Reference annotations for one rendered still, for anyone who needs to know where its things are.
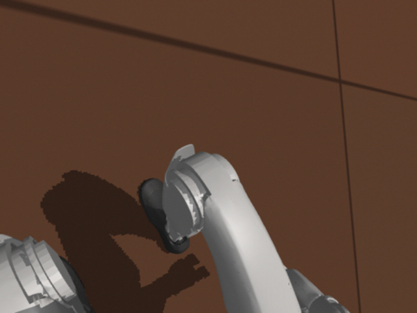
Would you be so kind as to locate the right robot hand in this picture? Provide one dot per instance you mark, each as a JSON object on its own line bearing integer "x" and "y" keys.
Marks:
{"x": 305, "y": 291}

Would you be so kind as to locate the right robot foot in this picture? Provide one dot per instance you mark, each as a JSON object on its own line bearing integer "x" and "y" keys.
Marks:
{"x": 150, "y": 194}

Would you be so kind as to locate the right robot arm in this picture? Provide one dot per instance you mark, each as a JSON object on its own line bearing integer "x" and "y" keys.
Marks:
{"x": 326, "y": 304}

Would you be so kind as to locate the left robot foot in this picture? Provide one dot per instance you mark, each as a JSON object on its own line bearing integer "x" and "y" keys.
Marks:
{"x": 79, "y": 286}

